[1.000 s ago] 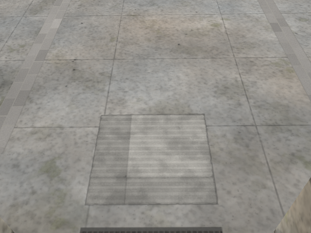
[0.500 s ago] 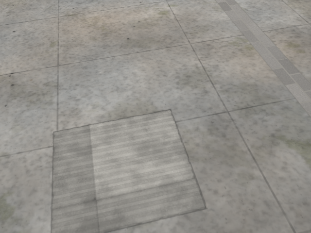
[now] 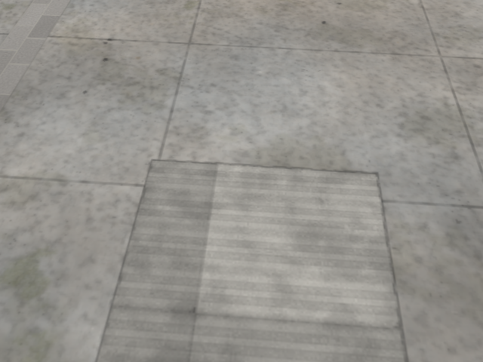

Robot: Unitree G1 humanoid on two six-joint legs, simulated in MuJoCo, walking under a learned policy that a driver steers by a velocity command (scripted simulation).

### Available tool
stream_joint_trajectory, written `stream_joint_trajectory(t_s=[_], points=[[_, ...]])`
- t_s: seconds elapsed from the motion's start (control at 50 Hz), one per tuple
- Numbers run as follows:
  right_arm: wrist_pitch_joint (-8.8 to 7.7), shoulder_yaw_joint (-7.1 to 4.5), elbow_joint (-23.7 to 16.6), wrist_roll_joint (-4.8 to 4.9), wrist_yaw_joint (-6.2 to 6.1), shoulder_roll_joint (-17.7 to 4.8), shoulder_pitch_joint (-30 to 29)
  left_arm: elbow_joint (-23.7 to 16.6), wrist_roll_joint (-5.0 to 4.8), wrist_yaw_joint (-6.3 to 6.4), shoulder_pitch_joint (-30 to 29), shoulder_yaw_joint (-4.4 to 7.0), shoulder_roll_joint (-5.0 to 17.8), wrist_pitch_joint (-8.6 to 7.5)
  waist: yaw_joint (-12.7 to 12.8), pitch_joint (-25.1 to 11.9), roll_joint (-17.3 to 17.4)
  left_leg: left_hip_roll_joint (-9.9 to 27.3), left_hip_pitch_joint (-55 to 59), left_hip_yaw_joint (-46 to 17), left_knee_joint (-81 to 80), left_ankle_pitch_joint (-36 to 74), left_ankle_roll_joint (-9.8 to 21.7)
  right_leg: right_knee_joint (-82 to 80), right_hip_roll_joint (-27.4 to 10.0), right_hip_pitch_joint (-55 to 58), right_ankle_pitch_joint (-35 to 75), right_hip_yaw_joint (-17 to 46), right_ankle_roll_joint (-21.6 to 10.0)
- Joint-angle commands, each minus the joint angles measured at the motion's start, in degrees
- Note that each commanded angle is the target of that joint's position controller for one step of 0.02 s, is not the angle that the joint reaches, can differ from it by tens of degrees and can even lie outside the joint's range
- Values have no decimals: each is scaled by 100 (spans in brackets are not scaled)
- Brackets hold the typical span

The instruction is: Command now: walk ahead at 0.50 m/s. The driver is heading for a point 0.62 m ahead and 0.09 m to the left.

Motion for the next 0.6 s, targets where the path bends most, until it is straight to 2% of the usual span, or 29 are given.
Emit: stream_joint_trajectory(t_s=[0.02,0.04,0.06,0.08,0.1,0.12,0.14,0.16,0.18,0.2,0.24,0.26,0.28,0.3,0.32,0.34,0.36,0.38,0.4,0.42,0.44,0.46,0.48,0.5,0.52,0.54,0.56,0.58,0.6], points=[[259,-425,653,180,-122,-1194,3424,-715,-471,-78,-571,138,585,-269,-1956,-1861,1296,1373,5499,-625,2342,2802,1039,3983,-254,-5440,-167,489,42],[212,-415,574,35,-20,-1099,3497,-1145,-438,-61,-1209,85,613,-265,-2168,-1998,617,1503,5449,-1324,1741,378,1336,3196,-454,-6116,442,468,-8],[219,-535,855,-133,-68,-1456,3329,-1636,-567,71,-1829,-95,130,-206,-1785,-1736,431,1951,4268,-2922,503,-2756,1639,2862,-682,-6168,1288,321,-19],[134,-322,573,-206,-92,-758,2424,-1684,-491,221,-2184,-64,243,-80,-1325,-876,-615,1876,3038,-3302,35,-2862,1649,2730,-918,-6124,1826,222,25],[-47,-75,471,-323,-87,-121,1807,-1740,-493,273,-2391,-12,294,34,-949,-59,-911,1865,1782,-3064,274,-2245,1278,1475,-1110,-5912,2839,663,-98],[-145,24,153,-309,-128,-15,744,-1693,-259,281,-2247,-48,175,160,-447,758,-1022,1351,-312,-1986,148,-1348,923,-17,-1175,-4705,3116,618,53],[-179,50,-47,-308,-168,-59,190,-1723,-121,271,-1866,25,331,115,-137,784,-913,889,-1378,-1360,-66,-1509,745,-1633,-1247,-3410,3594,766,76],[-237,9,-90,-368,-255,-227,84,-1759,7,238,-1868,42,356,27,-62,670,-475,507,-1951,-881,-197,-1263,663,-2654,-1090,-2322,4422,573,145],[-282,-54,-76,-299,-325,-380,272,-1753,69,163,-1884,84,531,-46,-104,386,-275,233,-2042,-505,-166,-1125,665,-3579,-961,-1292,5289,470,199],[-296,-126,44,-179,-356,-498,598,-1633,77,110,-2112,102,605,-53,-293,117,-200,201,-1794,-294,-228,-789,749,-4101,-776,-788,5867,210,251],[-320,-279,170,19,-423,-726,1010,-1941,11,19,-3076,31,668,2,-643,359,-121,358,-655,-567,-348,241,920,-5040,-615,-1042,5453,104,196],[-323,-318,187,31,-427,-698,1155,-2044,-50,-50,-3428,34,792,20,-752,576,-356,405,-130,-638,-148,454,890,-5469,-636,-1278,5234,126,74],[-307,-344,257,52,-421,-670,1390,-2067,-74,-106,-3571,35,831,35,-852,557,-394,482,426,-665,-23,794,870,-5839,-537,-1347,5027,-1,-29],[-266,-345,433,2,-408,-604,1697,-2059,-74,-156,-3593,57,870,55,-842,466,-468,505,831,-560,302,1399,804,-6047,-381,-1194,4823,-207,-170],[-247,-327,472,-13,-359,-524,1847,-1924,-8,-196,-3268,108,976,61,-724,221,-532,327,1018,-383,826,2112,715,-6221,-205,-589,4813,-400,-318],[-276,-246,470,-47,-291,-294,1878,-1584,83,-256,-2358,227,1197,62,-339,-278,-687,23,820,-156,1777,2492,620,-6090,-58,622,5191,-460,-431],[-352,-197,353,-217,-230,-100,1836,-1291,93,-308,-1141,356,1588,81,67,-1042,-944,-384,-546,19,3433,1439,402,-5575,-807,2641,6402,550,-864],[-476,-1,328,-147,-98,453,2558,-1097,103,-406,-494,406,1975,88,-133,-2304,-2540,-1268,-2067,4,6101,-3354,53,-6418,-2452,4329,5478,3252,-2027],[-582,-139,242,-18,-26,-111,2078,-1115,113,-381,-164,365,1688,106,133,-2431,-2225,-1197,-2924,-662,6603,-3713,98,-7347,-2403,4614,3565,4472,-1990],[-562,-213,-52,99,-88,-291,1278,-1193,97,-305,-910,336,1536,85,59,-1270,-1960,-860,-3763,-424,6691,-3271,98,-7453,-2326,3969,3180,3851,-1691],[-504,-215,-262,51,-205,-323,676,-1269,116,-257,-1419,309,1518,63,-78,-733,-1244,-607,-3765,-240,6341,-2873,112,-7620,-2145,3070,3306,3293,-1499],[-441,-261,-366,-115,-299,-322,494,-1316,152,-254,-1916,243,1279,-16,-362,-379,-846,-420,-3347,-238,5817,-2476,95,-7833,-2068,2041,3622,2913,-1375],[-350,-312,-380,-110,-320,-303,695,-1330,291,-256,-2258,180,1115,-50,-715,-439,-782,-226,-2550,-327,5492,-2102,135,-8033,-1842,1167,3631,2535,-1299],[-301,-324,-377,-73,-335,-189,874,-1293,267,-253,-2374,153,1028,-44,-888,-339,-917,-176,-2197,-269,5159,-2105,116,-8224,-1680,758,3610,2220,-1243],[-299,-321,-369,-44,-344,-112,977,-1255,192,-221,-2370,162,1057,-41,-1016,-262,-1068,-127,-2040,-233,4716,-2130,94,-8394,-1594,565,3658,1908,-1210],[-300,-318,-396,-72,-354,-92,862,-1182,148,-185,-2282,190,1115,-64,-1025,-168,-1053,-87,-1892,-174,4240,-2017,59,-8564,-1544,399,3794,1640,-1199],[-328,-298,-442,-159,-358,-24,647,-1164,91,-148,-2242,238,1223,-67,-1012,-10,-1056,-107,-1873,-90,3635,-1803,-14,-8621,-1515,327,4044,1433,-1194],[-356,-273,-494,-205,-349,17,374,-1105,45,-93,-2104,280,1319,-66,-954,-8,-1006,-119,-1775,-53,3082,-1471,-53,-8645,-1488,385,4202,1262,-1168],[-380,-273,-518,-179,-325,3,141,-1044,13,-69,-1974,307,1365,-74,-900,-10,-979,-182,-1613,-4,2567,-1098,-99,-8625,-1432,467,4229,1103,-1119]])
